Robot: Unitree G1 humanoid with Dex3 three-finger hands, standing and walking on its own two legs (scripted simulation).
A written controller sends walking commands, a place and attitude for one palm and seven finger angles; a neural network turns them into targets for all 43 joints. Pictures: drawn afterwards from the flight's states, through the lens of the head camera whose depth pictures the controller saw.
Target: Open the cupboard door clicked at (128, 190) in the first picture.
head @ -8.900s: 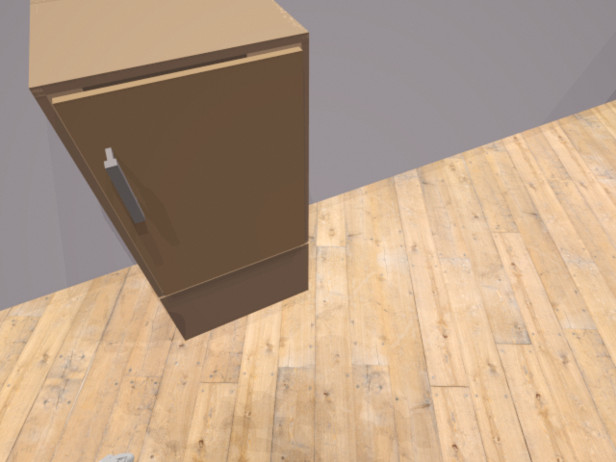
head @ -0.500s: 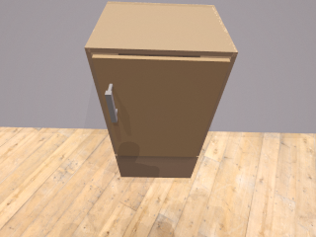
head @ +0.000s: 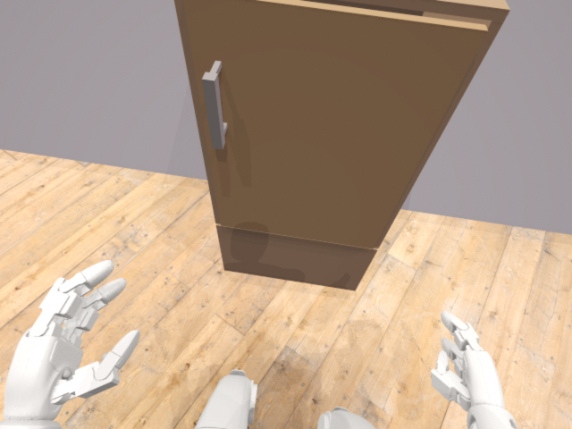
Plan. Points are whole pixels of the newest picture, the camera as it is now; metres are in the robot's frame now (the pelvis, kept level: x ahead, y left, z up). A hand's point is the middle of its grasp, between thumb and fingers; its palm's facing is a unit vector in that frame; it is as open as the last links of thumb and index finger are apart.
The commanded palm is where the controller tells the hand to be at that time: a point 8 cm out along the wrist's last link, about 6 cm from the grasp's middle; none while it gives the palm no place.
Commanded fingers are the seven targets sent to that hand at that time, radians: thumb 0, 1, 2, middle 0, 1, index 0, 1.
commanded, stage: raise the hand with hooked fingers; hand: left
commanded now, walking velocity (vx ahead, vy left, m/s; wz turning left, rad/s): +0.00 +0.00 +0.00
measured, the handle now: (217, 107) +0.59 +0.21 +0.08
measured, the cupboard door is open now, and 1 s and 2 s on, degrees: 0 0 0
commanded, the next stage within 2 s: move the hooked fingers beside the handle in 1.54 s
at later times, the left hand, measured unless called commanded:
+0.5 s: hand (112, 292) +0.25 +0.26 +0.05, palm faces -0.05 -1.00 -0.05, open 12.4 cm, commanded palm +0.23 +0.32 +0.07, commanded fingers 0.00 -0.36 0.36 -0.29 -1.11 -0.29 -1.11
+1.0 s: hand (68, 234) +0.30 +0.32 +0.09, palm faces +0.02 -1.00 -0.06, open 13.9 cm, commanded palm +0.28 +0.37 +0.09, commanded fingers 0.00 -0.50 0.30 -0.30 -1.20 -0.30 -1.20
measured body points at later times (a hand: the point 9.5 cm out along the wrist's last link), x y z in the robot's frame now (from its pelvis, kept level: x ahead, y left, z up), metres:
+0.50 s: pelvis +0.00 +0.04 +0.02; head +0.08 +0.06 +0.46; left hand +0.25 +0.31 +0.05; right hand +0.14 -0.23 -0.06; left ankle +0.06 +0.12 -0.64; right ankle +0.00 -0.07 -0.64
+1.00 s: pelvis +0.01 +0.05 +0.04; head +0.08 +0.08 +0.48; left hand +0.29 +0.37 +0.10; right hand +0.16 -0.19 -0.04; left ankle +0.06 +0.12 -0.64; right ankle +0.00 -0.07 -0.64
